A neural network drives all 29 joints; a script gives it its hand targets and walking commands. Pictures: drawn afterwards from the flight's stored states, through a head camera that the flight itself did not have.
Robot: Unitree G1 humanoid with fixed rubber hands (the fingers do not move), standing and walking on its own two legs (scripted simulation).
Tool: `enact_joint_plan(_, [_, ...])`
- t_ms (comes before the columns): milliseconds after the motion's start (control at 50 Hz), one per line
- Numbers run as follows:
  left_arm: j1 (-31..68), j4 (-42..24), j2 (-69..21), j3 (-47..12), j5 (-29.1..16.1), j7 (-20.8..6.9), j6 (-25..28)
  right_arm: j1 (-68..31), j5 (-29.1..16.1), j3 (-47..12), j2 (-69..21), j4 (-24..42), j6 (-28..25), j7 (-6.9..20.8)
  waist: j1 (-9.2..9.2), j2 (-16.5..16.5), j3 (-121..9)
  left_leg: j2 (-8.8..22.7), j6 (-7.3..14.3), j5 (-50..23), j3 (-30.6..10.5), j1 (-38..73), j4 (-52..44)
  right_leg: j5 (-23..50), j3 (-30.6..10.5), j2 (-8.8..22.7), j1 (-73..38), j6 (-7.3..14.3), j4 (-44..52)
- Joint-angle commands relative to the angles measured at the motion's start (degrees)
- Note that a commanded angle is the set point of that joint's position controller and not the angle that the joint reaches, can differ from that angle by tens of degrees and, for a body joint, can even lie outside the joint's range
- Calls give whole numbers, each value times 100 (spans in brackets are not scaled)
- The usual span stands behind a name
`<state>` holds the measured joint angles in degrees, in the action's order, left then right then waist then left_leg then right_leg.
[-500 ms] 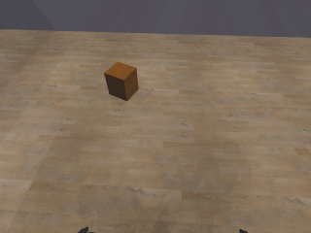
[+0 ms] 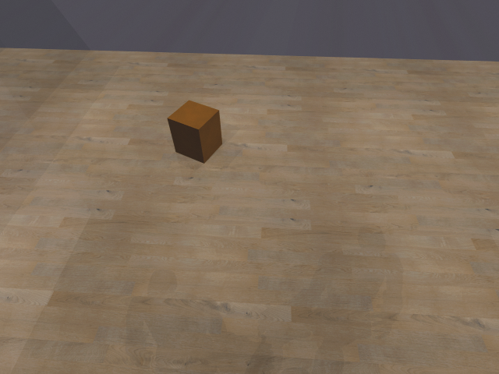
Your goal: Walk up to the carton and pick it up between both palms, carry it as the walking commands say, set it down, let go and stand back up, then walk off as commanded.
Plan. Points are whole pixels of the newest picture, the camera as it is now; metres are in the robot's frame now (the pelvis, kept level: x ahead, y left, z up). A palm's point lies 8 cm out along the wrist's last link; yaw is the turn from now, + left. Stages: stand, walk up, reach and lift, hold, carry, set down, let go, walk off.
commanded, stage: stand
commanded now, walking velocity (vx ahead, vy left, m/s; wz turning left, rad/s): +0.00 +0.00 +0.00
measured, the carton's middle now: (196, 131) +1.46 +0.36 -0.65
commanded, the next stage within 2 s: walk up in 0.40 s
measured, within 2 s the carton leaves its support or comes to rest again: neither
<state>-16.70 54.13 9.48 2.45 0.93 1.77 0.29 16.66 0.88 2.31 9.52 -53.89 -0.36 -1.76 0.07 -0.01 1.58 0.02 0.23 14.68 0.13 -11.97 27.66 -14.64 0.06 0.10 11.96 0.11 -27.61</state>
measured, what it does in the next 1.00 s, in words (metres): steps to the left: left foot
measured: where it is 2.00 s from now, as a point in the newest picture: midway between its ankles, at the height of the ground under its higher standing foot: (222, 302)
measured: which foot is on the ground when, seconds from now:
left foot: down 0.00-0.62, up 0.64-0.88, down 0.90-1.00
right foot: down 0.00-0.88, up 0.90-1.00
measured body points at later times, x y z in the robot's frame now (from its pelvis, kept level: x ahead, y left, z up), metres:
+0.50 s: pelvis +0.00 +0.00 +0.00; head +0.00 +0.00 +0.45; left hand -0.02 +0.21 -0.16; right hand -0.01 -0.21 -0.16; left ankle +0.00 +0.12 -0.74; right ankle +0.00 -0.12 -0.74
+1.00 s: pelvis +0.06 +0.08 -0.01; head +0.05 +0.11 +0.44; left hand +0.07 +0.34 -0.16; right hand +0.09 -0.16 -0.14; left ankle +0.03 +0.18 -0.74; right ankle +0.05 -0.08 -0.65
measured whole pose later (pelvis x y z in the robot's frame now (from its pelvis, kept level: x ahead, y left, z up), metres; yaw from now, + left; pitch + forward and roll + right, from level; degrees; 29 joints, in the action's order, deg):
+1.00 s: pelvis +0.06 +0.08 -0.01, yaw +8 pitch +1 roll -1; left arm -16.1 58.1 13.2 4.5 2.8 -2.0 3.6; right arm 22.3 1.6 3.3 9.9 -56.5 -3.3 0.9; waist -1.1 -3.1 -2.0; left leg 2.1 1.3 18.8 6.1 -14.3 32.2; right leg -15.1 1.6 7.3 29.8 -0.3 -66.2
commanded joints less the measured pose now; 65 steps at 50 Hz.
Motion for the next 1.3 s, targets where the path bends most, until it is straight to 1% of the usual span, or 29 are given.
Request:
enact_joint_plan(0, [-271, 0, 441, 85, -6, 21, 44, 269, -5, 82, 447, 5, -46, -22, -1, 5, 120, 398, 227, -602, -451, -49, -578, 626, -443, 391, 36, 223, 565])
enact_joint_plan(280, [-398, 669, 260, -16, -18, 51, 31, 395, -14, -14, 273, -670, -29, -51, -3, 4, 277, 406, 193, -540, -425, 2, -719, 574, -420, 399, -17, 184, 699])
enact_joint_plan(560, [-517, 993, 125, -107, -17, 71, 18, 501, -14, -100, 137, -1009, -10, -66, -6, 4, 360, 402, 172, -392, -426, -55, -768, 432, -411, 396, 46, 160, 743])
enact_joint_plan(580, [-393, 936, 714, 172, -10, 165, -88, 139, 71, -87, 530, -523, -56, -78, -206, -271, 615, 963, 253, -1589, -757, -321, -297, 850, 57, 293, 454, 84, -82])
enact_joint_plan(600, [-1054, 678, 1065, 335, 6, 206, -34, -414, -14, 172, 892, -266, 99, 211, 617, 749, -394, 161, 270, 3395, -526, -2451, 295, -3136, -1212, 1394, -1572, 403, 643])
enact_joint_plan(620, [-1210, 781, 1370, 475, 48, 224, -13, -1660, 35, 32, 348, 465, 137, 338, 1004, -866, 469, 31, -24, 1426, 185, -3824, 2449, -3693, -2874, 2661, -1540, 753, 1832])
enact_joint_plan(640, [-1037, 833, 1117, 435, 9, 214, 31, -1797, 198, 61, 244, 680, 111, 377, 771, -934, 636, 525, -59, 556, -279, -3874, 3250, -3623, -2908, 2892, -817, 788, 2057])
enact_joint_plan(660, [-665, 750, 855, 346, 24, 175, 108, -1326, 166, 139, 255, 595, 67, 421, 387, -956, 444, 581, -144, 96, -271, -3352, 3492, -3056, -2458, 2613, -270, 600, 2148])
enact_joint_plan(680, [-493, 751, 742, 324, 48, 153, 228, -652, 154, 180, 271, 372, 10, 436, 118, -972, 186, 649, -168, -126, -295, -2836, 3393, -2558, -1917, 2332, -128, 452, 2154])
enact_joint_plan(700, [-310, 715, 711, 290, 50, 152, 296, -241, 181, 209, 256, 225, 0, 478, -31, -928, 160, 561, -214, -128, -104, -2302, 3360, -2212, -1398, 2134, 327, 382, 2156])
enact_joint_plan(720, [-242, 677, 744, 286, 32, 137, 360, 43, 135, 201, 210, 140, -8, 504, -98, -960, 142, 510, -227, -42, 65, -1726, 2904, -2006, -941, 1930, 664, 342, 2224])
enact_joint_plan(760, [-52, 653, 805, 270, 22, 67, 413, 55, 17, 169, 147, 208, -7, 507, -178, -1242, 349, 350, -181, 202, 471, -767, 1726, -1752, -179, 1551, 1155, 269, 2331])
enact_joint_plan(780, [-109, 684, 835, 279, 52, 25, 407, 50, -5, 175, 181, 268, -20, 486, -216, -1409, 338, 204, -189, 491, 735, -370, 1423, -1839, 31, 1376, 1192, 331, 2178])
enact_joint_plan(800, [-191, 697, 937, 320, 107, -8, 386, 133, 6, 201, 248, 288, -31, 444, -274, -1396, 312, 67, -212, 775, 974, -10, 1158, -2080, 223, 1249, 1228, 441, 1824])
enact_joint_plan(820, [-145, 681, 1011, 353, 136, -33, 351, 447, 12, 238, 330, 171, -47, 385, -467, -1057, 254, -58, -217, 678, 1236, 586, 706, -2435, 451, 1118, 1456, 497, 1245])
enact_joint_plan(840, [-145, 673, 996, 361, 200, -60, 322, 1027, 26, 314, 467, -107, -83, 308, -760, -277, 114, -185, -240, 815, 1386, 1312, 470, -2826, 559, 943, 1842, 548, 211])
enact_joint_plan(860, [-15, 531, 763, 298, 278, -90, 335, 1693, 98, 352, 645, -355, -156, 236, -1063, 948, 111, 385, -211, 1096, 701, 1949, 67, -2704, 819, 667, 2538, 500, -1621])
enact_joint_plan(880, [468, 113, 200, 149, 359, -168, 397, 2342, 242, 310, 1030, -458, -267, 172, -1228, 2004, 238, 2055, 44, 2773, -1980, 1912, -889, -2311, 317, 390, 3710, 319, -3873])
enact_joint_plan(900, [683, -268, 77, 92, 279, -298, 468, 1825, 142, 286, 1370, -330, -300, 132, -691, 1797, 511, 2918, 526, 3768, -4171, 1295, -2496, -1246, -244, 539, 4505, 210, -4361])
enact_joint_plan(920, [735, -298, 476, 194, 162, -397, 494, 1404, 79, 325, 1419, -229, -295, 181, -452, 1101, 758, 2988, 826, 4310, -4368, 718, -2714, -576, -246, 885, 4541, 110, -4675])
enact_joint_plan(940, [626, -245, 596, 218, 178, -459, 501, 913, 44, 335, 1246, -33, -346, 230, -250, 589, 832, 2671, 766, 3492, -3504, 250, -2476, 127, -197, 1052, 4145, -25, -4505])
enact_joint_plan(960, [304, -65, 555, 211, 172, -476, 453, 626, 36, 307, 1087, 49, -410, 265, -46, 476, 741, 2200, 614, 2481, -2586, -16, -2277, 549, -157, 1095, 3554, -151, -4230])
enact_joint_plan(980, [88, 45, 512, 207, 167, -489, 364, 527, 51, 257, 983, 87, -472, 268, 42, 658, 636, 1845, 487, 1726, -1902, -170, -2205, 723, -18, 1040, 3152, -220, -4058])
enact_joint_plan(1000, [38, 71, 510, 204, 161, -512, 277, 686, 65, 209, 838, -1, -536, 255, 55, 729, 595, 1639, 447, 1091, -1443, -158, -2172, 905, 95, 984, 2991, -241, -3964])
enact_joint_plan(1020, [69, 70, 487, 203, 149, -521, 206, 937, 70, 175, 738, -94, -572, 248, 35, 723, 589, 1544, 443, 572, -1182, -31, -2127, 1028, 173, 937, 2993, -252, -3847])
enact_joint_plan(1100, [807, -150, 362, 202, 116, -529, 97, 1720, 38, 103, 593, -297, -600, 181, -198, 696, 501, 1522, 496, -1037, -680, 829, -1947, 1180, 392, 787, 3329, -335, -2979])
enact_joint_plan(1180, [1702, -464, 293, 180, 41, -560, 133, 1989, 37, 113, 592, -388, -614, 81, -434, 840, 579, 1572, 543, -1702, -336, 1233, -1899, 1319, 586, 629, 3067, -359, -1668])
enact_joint_plan(1240, [2068, -647, 288, 158, 11, -563, 159, 2076, 45, 163, 695, -497, -594, 24, -545, 1025, 690, 1706, 578, -2033, -219, 1462, -1831, 1211, 714, 531, 2781, -222, -981])
enact_joint_plan(1280, [2026, -689, 336, 163, 47, -546, 179, 1976, 50, 203, 800, -560, -557, -9, -452, 1117, 677, 1763, 517, -2767, -46, 1506, -1616, 878, 777, 430, 2322, -53, -631])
